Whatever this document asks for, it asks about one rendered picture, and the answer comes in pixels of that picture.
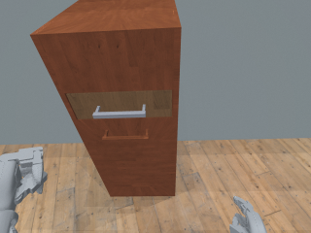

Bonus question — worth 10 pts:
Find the handle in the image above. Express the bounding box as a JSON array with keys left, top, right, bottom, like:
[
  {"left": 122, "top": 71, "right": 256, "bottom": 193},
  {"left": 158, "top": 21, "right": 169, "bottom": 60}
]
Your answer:
[
  {"left": 102, "top": 135, "right": 149, "bottom": 143},
  {"left": 92, "top": 104, "right": 146, "bottom": 119}
]

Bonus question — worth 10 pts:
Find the left robot forearm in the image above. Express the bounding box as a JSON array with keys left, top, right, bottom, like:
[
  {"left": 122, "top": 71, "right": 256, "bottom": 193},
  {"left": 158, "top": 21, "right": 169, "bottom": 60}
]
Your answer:
[{"left": 0, "top": 210, "right": 18, "bottom": 233}]

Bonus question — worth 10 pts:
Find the drawer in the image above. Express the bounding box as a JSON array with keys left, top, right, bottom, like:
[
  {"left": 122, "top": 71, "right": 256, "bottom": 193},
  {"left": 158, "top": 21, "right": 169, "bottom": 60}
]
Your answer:
[{"left": 66, "top": 89, "right": 172, "bottom": 119}]

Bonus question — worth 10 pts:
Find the right robot hand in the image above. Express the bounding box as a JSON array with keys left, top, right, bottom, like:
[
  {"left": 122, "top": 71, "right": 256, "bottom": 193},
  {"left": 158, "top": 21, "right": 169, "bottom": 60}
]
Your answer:
[{"left": 229, "top": 196, "right": 267, "bottom": 233}]

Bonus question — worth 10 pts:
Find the left robot hand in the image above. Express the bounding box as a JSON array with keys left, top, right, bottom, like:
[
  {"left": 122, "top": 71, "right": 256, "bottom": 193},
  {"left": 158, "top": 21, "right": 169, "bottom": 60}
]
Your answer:
[{"left": 0, "top": 147, "right": 48, "bottom": 211}]

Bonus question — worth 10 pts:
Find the cabinet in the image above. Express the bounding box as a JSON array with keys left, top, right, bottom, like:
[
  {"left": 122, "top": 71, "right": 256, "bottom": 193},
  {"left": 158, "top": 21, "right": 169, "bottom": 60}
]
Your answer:
[{"left": 30, "top": 0, "right": 182, "bottom": 197}]

